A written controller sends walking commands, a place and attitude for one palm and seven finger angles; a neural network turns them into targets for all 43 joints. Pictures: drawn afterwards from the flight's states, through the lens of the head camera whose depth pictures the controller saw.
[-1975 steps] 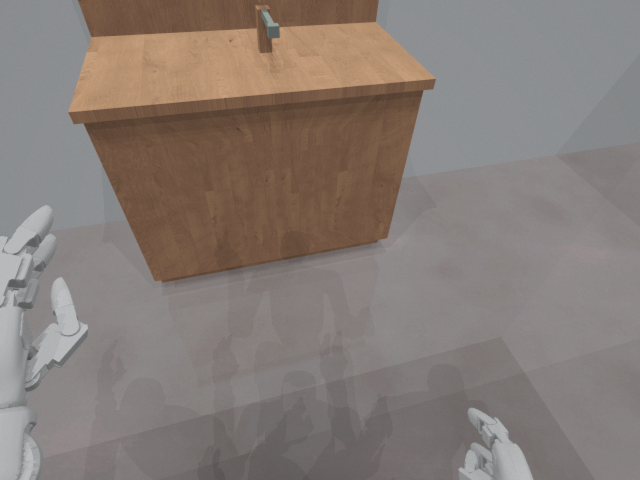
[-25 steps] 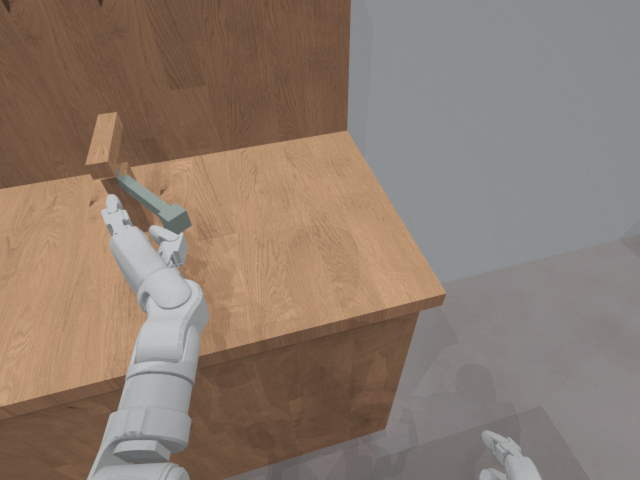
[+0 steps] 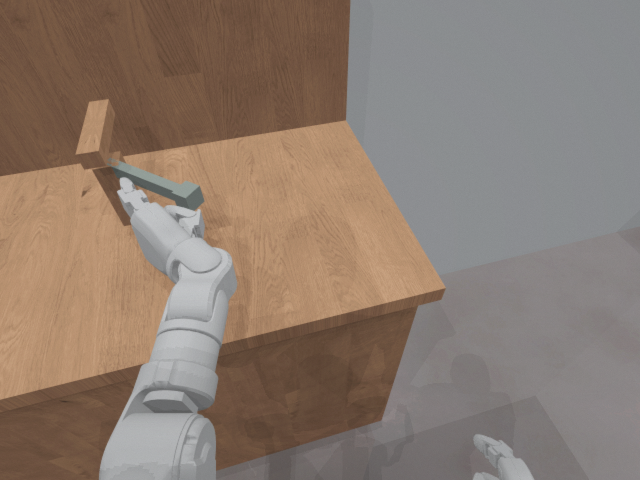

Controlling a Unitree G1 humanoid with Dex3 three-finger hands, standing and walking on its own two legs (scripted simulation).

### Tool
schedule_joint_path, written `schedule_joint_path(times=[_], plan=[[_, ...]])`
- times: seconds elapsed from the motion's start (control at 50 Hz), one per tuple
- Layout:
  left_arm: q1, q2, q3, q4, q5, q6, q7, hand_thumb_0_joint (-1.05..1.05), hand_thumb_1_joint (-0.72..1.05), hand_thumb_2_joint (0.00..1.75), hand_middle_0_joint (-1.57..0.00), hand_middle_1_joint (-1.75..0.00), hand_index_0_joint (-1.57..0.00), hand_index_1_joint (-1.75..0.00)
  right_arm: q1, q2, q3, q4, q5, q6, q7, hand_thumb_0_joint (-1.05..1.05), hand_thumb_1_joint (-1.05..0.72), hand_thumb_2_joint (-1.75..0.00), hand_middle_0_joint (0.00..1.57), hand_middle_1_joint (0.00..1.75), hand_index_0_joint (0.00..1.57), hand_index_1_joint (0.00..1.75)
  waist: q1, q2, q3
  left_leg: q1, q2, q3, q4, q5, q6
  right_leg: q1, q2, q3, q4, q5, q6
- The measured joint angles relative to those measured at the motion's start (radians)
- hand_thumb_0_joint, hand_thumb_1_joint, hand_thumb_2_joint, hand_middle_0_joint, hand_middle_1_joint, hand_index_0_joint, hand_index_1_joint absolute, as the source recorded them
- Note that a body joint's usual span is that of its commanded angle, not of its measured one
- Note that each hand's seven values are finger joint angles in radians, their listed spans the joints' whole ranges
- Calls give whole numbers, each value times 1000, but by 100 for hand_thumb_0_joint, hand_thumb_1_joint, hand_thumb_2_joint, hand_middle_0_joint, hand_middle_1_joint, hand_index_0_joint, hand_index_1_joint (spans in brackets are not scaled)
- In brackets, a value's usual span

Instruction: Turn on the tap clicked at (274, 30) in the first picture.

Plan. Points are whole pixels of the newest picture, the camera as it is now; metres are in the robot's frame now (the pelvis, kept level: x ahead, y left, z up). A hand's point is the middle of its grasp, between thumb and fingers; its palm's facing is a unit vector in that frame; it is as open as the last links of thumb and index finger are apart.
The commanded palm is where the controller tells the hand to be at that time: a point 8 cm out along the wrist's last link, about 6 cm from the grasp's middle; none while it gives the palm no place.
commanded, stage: push the lever round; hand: left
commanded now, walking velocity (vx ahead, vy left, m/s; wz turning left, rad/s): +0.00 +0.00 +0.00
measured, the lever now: (188, 197) +0.44 +0.20 +0.13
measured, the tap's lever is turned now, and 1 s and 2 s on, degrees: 47 86 86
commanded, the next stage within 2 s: lift the hand up off the lever in 0.88 s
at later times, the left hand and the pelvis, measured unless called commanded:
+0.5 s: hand (211, 206) +0.44 +0.17 +0.11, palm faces +0.80 -0.58 -0.14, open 7.7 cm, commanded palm +0.40 +0.19 +0.12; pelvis +0.00 -0.01 -0.01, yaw +0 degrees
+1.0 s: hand (220, 189) +0.48 +0.17 +0.11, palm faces +0.82 -0.56 -0.14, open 7.9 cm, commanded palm +0.43 +0.19 +0.12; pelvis +0.00 -0.01 -0.01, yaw -1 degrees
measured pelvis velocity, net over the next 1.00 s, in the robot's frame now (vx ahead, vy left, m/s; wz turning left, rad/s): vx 0.00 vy -0.01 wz -0.02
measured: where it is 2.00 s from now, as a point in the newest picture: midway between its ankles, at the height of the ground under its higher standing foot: outside the picture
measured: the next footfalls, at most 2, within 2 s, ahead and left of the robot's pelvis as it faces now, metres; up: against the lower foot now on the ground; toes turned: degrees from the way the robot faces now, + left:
none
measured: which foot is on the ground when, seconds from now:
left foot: down 0.00-1.00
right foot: down 0.00-1.00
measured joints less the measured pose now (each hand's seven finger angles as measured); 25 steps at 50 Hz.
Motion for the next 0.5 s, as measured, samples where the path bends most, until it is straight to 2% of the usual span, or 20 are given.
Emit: schedule_joint_path(times=[0.22, 0.34, 0.5], plan=[[-57, -17, 56, 63, 21, 11, 54, 1, 92, 91, -16, -15, -15, -15, 45, 1, -11, 13, -17, 12, 30, 1, -90, -90, 20, 30, 20, 29, -12, 4, -33, -37, 2, 8, 20, -13, -2, -43, 1, 7, 29, -15, -1], [-100, -7, 81, 110, 30, 18, 76, 1, 91, 91, -16, -15, -15, -15, 50, -2, -13, 23, -21, 0, 37, 1, -90, -90, 20, 30, 20, 29, -20, -2, -32, -57, 4, 2, 33, -13, -6, -61, 3, 0, 39, -16, -6], [-184, 18, 104, 196, 53, -7, 97, 2, 92, 91, -16, -15, -15, -15, 47, -5, -14, 30, -28, -23, 39, 0, -90, -90, 20, 30, 20, 29, -37, -7, -32, -108, 7, -4, 58, -14, -10, -111, 6, -7, 63, -17, -11]])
